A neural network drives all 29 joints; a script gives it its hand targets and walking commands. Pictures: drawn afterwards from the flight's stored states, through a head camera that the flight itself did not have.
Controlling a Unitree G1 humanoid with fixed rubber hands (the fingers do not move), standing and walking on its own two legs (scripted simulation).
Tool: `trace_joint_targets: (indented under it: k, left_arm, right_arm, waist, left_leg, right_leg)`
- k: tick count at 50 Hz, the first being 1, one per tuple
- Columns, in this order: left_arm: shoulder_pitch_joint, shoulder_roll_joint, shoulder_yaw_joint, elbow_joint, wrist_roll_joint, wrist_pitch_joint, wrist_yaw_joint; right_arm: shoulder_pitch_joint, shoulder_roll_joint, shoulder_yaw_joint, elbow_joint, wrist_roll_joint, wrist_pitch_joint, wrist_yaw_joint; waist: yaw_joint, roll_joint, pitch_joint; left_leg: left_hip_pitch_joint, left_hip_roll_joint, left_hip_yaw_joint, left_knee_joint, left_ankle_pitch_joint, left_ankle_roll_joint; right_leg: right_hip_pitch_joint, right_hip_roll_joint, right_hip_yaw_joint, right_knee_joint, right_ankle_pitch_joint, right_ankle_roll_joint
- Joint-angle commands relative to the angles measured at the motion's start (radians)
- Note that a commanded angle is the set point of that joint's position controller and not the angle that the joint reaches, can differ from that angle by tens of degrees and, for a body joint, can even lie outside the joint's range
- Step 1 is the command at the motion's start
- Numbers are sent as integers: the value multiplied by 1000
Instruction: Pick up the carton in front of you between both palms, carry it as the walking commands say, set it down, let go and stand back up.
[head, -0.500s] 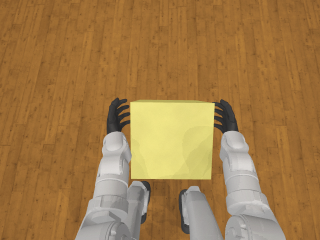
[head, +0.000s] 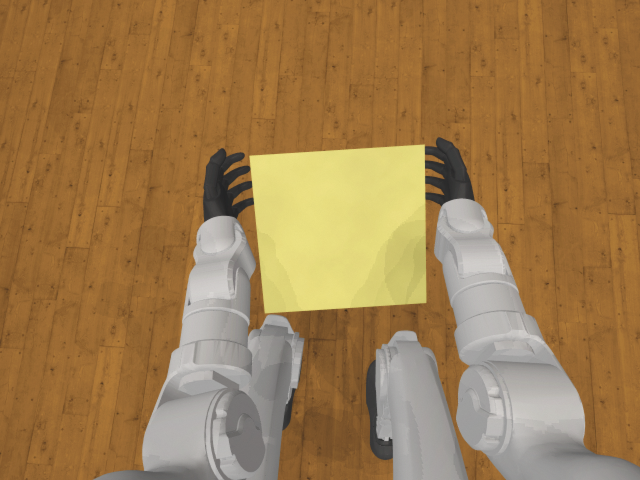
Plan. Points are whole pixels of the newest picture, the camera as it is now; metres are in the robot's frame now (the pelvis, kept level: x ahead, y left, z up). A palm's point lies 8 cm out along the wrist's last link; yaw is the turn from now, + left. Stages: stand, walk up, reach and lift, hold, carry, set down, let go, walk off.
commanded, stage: set down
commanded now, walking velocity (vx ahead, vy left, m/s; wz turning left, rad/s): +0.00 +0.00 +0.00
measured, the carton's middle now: (336, 218) +0.45 +0.03 -0.21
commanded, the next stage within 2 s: none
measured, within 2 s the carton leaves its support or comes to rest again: rests again in 1.70 s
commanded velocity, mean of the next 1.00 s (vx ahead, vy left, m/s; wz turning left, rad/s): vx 0.00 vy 0.00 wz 0.00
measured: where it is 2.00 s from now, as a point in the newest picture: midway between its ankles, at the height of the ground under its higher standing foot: (331, 412)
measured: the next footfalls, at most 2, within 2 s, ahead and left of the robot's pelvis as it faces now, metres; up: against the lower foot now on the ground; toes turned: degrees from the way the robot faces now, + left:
none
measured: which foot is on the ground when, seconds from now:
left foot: down 0.00-1.00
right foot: down 0.00-1.00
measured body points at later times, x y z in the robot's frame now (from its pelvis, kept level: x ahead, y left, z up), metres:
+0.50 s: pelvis -0.03 +0.01 -0.12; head +0.30 -0.01 +0.20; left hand +0.44 +0.17 -0.25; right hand +0.51 -0.12 -0.26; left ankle +0.11 +0.14 -0.51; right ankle +0.07 -0.09 -0.51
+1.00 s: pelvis -0.02 +0.00 -0.16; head +0.32 -0.05 +0.13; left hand +0.48 +0.18 -0.29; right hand +0.55 -0.11 -0.31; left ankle +0.10 +0.14 -0.51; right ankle +0.07 -0.09 -0.51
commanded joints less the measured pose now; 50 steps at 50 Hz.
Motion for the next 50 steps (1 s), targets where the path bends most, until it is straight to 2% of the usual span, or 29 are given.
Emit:
trace_joint_targets:
  k: [1,11,18,27,29,30,32,33,36,40,50]
  left_arm:
    - [-628,-813,-582,60,-110,-7,-233]
    - [-780,-744,-567,22,-134,-20,-174]
    - [-864,-680,-545,31,-163,-44,-142]
    - [-953,-588,-539,59,-240,-82,-113]
    - [-911,-591,-518,94,-256,-87,-109]
    - [-891,-589,-489,148,-248,-87,-113]
    - [-857,-578,-397,258,-209,-75,-136]
    - [-868,-570,-369,254,-193,-70,-151]
    - [-896,-560,-330,247,-177,-57,-176]
    - [-882,-562,-298,280,-169,-45,-199]
    - [-823,-517,-216,351,-142,-13,-239]
  right_arm:
    - [-641,866,464,-84,130,-74,263]
    - [-748,783,430,9,159,-72,281]
    - [-833,685,417,73,177,-90,271]
    - [-955,571,460,140,233,-119,244]
    - [-979,551,478,140,255,-129,237]
    - [-980,532,476,174,245,-131,234]
    - [-915,515,422,278,188,-117,244]
    - [-891,520,383,298,163,-108,256]
    - [-876,533,345,320,136,-97,279]
    - [-856,521,322,339,107,-91,284]
    - [-782,496,277,381,38,-52,297]
  waist:
    - [-6,-100,-962]
    - [7,-81,-942]
    - [4,-74,-917]
    - [8,-105,-915]
    - [13,-125,-920]
    - [19,-135,-879]
    - [6,-158,-696]
    - [-4,-158,-655]
    - [-3,-143,-659]
    - [-15,-129,-638]
    - [-40,-155,-554]
  left_leg:
    - [431,-135,100,24,234,3]
    - [388,-131,119,155,215,-4]
    - [347,-127,129,247,214,-11]
    - [300,-116,141,360,229,-15]
    - [301,-119,142,383,246,-13]
    - [271,-118,142,389,244,-12]
    - [144,-115,140,399,181,-9]
    - [106,-114,139,403,167,-7]
    - [65,-115,152,416,170,-10]
    - [19,-115,158,437,161,-14]
    - [-131,-112,169,459,104,-16]
  right_leg:
    - [477,98,30,-107,288,47]
    - [281,98,4,38,215,35]
    - [181,85,-1,130,192,27]
    - [157,60,9,236,201,18]
    - [163,54,6,253,211,19]
    - [158,46,12,258,212,16]
    - [92,36,28,254,169,6]
    - [67,36,32,254,164,2]
    - [62,36,43,268,189,-2]
    - [75,31,54,281,218,-7]
    - [103,13,87,274,235,-19]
